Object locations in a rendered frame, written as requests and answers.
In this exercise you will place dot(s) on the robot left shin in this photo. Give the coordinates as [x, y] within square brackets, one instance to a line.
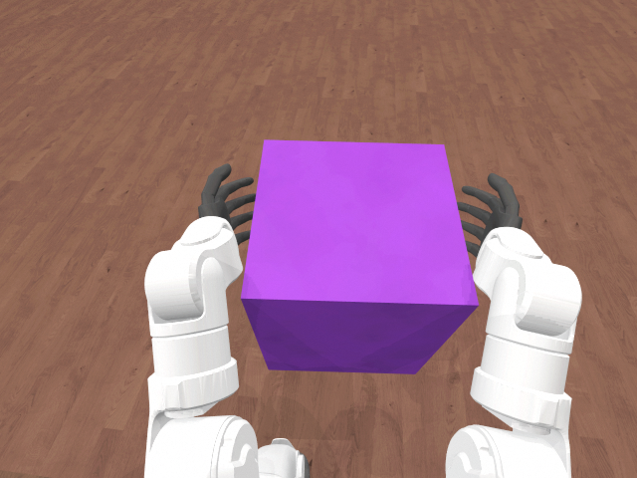
[282, 441]

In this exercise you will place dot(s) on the robot left forearm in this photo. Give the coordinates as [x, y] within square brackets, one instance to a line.
[185, 288]

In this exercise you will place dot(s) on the carton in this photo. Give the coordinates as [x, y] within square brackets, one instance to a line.
[357, 260]

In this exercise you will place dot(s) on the robot left hand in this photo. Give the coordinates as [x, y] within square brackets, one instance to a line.
[213, 197]

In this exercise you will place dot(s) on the right robot upper arm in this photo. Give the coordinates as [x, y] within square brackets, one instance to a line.
[478, 451]

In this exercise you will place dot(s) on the robot right forearm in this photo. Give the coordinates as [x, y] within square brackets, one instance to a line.
[531, 326]

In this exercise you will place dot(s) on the robot left thigh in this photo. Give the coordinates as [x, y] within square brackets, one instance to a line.
[280, 461]

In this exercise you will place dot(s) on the left robot upper arm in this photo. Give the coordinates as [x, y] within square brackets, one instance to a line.
[204, 447]

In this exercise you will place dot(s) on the robot right hand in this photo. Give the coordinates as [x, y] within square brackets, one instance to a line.
[505, 210]

